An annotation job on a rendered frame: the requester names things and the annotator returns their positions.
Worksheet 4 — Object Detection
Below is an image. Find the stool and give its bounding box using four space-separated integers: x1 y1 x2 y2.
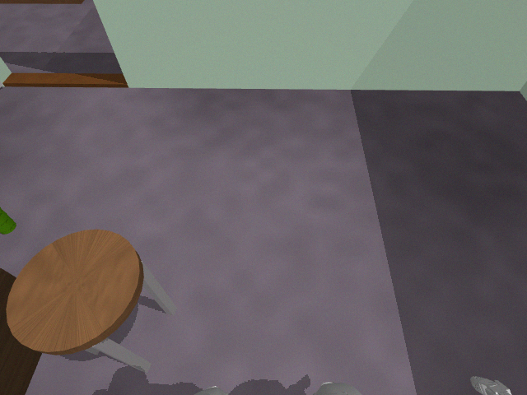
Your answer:
6 230 177 373

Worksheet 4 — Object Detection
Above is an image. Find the right robot hand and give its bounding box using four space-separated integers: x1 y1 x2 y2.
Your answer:
470 376 511 395

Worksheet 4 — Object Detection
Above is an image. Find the cup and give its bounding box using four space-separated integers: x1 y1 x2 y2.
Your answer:
0 207 16 235

